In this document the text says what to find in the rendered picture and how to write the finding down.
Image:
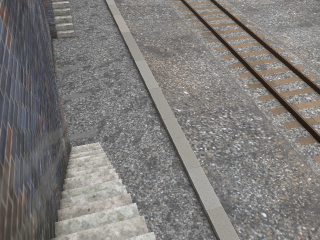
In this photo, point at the stairs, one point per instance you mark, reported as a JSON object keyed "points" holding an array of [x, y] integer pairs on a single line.
{"points": [[95, 204], [62, 18]]}

